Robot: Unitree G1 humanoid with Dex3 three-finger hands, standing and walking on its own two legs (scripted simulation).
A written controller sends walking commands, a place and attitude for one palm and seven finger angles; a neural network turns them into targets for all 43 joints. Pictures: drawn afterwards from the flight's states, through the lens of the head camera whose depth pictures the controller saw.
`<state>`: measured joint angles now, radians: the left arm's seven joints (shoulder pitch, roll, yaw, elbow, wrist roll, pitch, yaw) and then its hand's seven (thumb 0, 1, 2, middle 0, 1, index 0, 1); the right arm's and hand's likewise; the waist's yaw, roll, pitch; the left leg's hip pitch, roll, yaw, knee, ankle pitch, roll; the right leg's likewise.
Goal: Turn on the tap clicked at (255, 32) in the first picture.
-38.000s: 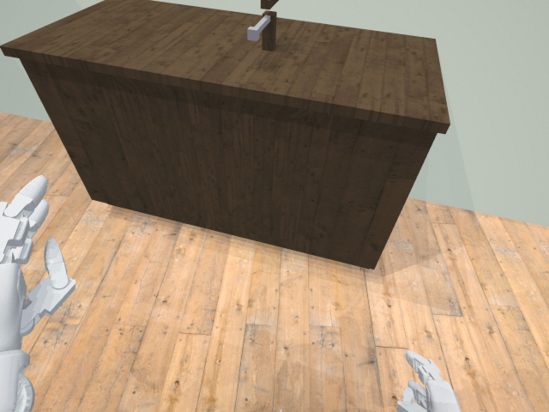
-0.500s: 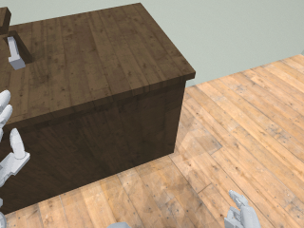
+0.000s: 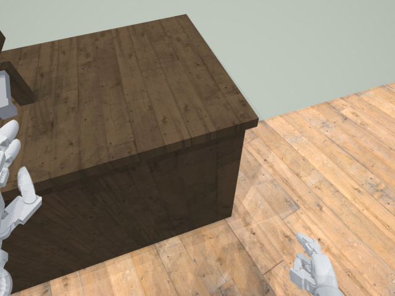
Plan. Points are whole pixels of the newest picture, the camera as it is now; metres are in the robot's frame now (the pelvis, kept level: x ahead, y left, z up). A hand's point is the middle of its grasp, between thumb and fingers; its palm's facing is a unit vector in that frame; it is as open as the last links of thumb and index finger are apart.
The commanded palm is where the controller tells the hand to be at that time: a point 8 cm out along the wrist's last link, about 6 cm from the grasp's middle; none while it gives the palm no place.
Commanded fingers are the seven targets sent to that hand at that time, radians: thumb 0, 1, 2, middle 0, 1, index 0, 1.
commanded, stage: come to a stop and stand still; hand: left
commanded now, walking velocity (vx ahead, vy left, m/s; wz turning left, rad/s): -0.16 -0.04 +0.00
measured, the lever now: (5, 109) +0.42 +0.43 +0.15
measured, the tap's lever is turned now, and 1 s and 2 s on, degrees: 10 10 10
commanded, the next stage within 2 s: look again from close up in 0.98 s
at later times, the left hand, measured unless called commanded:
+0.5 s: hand (44, 218) +0.19 +0.23 +0.16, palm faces +0.35 -0.84 -0.42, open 7.4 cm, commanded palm +0.14 +0.27 +0.18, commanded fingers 0.00 0.90 0.90 -0.20 -0.30 -0.20 -0.30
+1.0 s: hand (9, 234) +0.17 +0.26 +0.16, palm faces +0.38 -0.84 -0.39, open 7.4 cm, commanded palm +0.12 +0.30 +0.18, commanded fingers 0.00 0.90 0.90 -0.20 -0.30 -0.20 -0.30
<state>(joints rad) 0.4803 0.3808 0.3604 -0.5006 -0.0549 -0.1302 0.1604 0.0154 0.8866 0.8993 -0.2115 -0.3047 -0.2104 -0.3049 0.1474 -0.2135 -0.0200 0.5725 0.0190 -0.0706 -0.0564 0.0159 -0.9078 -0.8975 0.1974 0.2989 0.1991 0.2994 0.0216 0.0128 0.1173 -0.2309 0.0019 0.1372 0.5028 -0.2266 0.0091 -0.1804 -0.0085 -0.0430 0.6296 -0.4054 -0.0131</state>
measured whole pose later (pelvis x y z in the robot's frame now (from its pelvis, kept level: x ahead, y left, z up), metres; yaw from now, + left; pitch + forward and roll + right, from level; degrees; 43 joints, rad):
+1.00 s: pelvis -0.05 +0.03 +0.01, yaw -1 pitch -1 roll -1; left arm 0.47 0.34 0.29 -0.44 -0.04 -0.12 0.16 0.02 0.89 0.90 -0.21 -0.30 -0.21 -0.30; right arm 0.20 -0.20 0.02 0.61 -0.02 -0.08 -0.08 0.02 -0.91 -0.90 0.20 0.30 0.20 0.30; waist 0.01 0.04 0.03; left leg -0.27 0.01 0.07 0.41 -0.12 0.04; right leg -0.15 0.05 -0.04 0.37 -0.21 -0.03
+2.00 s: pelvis +0.00 +0.07 -0.01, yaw -1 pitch -1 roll -1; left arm 0.39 0.36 0.36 -0.43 -0.03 -0.21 0.12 0.02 0.89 0.90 -0.21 -0.30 -0.21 -0.30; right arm 0.23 -0.21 0.02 0.57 0.00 -0.08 -0.02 0.02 -0.91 -0.90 0.20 0.30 0.20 0.30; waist 0.03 0.00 0.01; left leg -0.30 -0.04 0.12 0.61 -0.31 0.11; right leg -0.18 -0.02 -0.01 0.58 -0.38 0.01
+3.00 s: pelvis +0.06 +0.10 -0.01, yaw -1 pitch -4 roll +1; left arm 0.43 0.39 0.37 -0.54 -0.04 -0.22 0.15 0.02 0.88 0.90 -0.21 -0.31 -0.21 -0.31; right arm 0.21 -0.25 -0.04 0.56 0.01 -0.10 -0.06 0.02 -0.91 -0.90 0.20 0.30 0.20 0.30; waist 0.01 -0.03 0.07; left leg -0.31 0.06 0.04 0.61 -0.22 -0.01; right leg -0.32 -0.09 -0.10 0.72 -0.34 0.00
